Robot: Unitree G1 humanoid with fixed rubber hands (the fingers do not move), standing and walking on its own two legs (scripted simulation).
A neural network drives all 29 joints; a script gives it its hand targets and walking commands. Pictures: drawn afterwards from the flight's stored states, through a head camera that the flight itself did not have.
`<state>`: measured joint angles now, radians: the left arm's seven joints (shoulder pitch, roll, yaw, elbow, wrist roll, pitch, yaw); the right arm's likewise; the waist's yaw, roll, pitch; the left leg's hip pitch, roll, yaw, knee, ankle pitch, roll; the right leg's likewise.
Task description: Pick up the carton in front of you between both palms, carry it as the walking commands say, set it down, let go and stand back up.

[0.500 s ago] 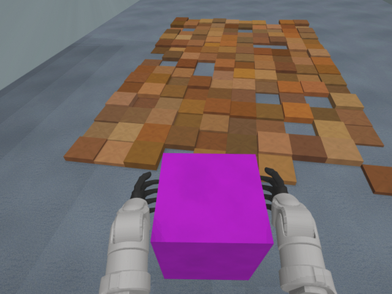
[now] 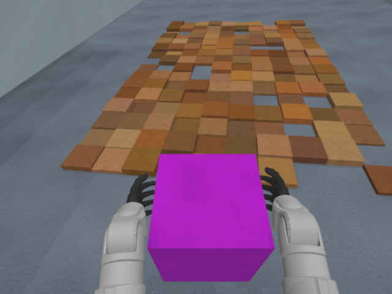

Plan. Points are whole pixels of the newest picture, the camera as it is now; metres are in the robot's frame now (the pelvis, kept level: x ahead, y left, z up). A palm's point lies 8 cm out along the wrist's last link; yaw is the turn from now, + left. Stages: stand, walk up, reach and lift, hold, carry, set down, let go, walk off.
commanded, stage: carry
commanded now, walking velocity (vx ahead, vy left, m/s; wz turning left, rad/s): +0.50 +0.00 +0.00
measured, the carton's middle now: (206, 221) +0.29 +0.01 -0.01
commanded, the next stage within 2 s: none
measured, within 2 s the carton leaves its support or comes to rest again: neither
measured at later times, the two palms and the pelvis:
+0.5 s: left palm (152, 137) +0.48 +0.15 +0.09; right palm (267, 135) +0.47 -0.15 +0.09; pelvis +0.21 +0.00 +0.01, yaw +0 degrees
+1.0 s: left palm (167, 60) +0.83 +0.13 +0.16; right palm (251, 55) +0.85 -0.17 +0.16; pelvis +0.53 -0.03 +0.00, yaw +2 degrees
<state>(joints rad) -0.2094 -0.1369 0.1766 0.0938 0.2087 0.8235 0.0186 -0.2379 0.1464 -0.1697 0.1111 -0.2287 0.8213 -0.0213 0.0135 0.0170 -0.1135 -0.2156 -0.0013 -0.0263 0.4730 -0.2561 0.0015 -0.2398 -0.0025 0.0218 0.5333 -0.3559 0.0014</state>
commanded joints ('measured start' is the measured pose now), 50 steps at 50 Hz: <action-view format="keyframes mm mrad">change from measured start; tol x32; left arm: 1 -589 -900 -705 -151 -362 25 -221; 50 -839 -614 -698 -455 -562 503 -140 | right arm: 1 -487 875 668 -148 331 36 199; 50 -789 636 692 -451 527 513 111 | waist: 1 -18 87 -178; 5 11 -283 -61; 16 -45 286 -239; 34 20 -319 -291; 50 34 -168 -139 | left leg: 1 -22 191 -174 -177 -391 95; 6 -546 45 113 259 -280 2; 13 101 -16 254 -114 72 -8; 16 537 454 -474 -269 -138 236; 28 213 245 125 -266 247 98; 32 6 172 263 146 356 21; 36 -516 98 46 832 -191 18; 50 -411 59 204 141 196 43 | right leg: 1 -8 -7 -78 -76 -76 -6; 5 293 -349 454 -341 -57 -181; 10 325 -254 162 -258 282 -137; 18 -622 -103 -60 579 -156 -27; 31 42 11 -325 -68 225 -23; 34 539 -459 498 -330 -113 -219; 50 301 -234 -148 -273 467 -138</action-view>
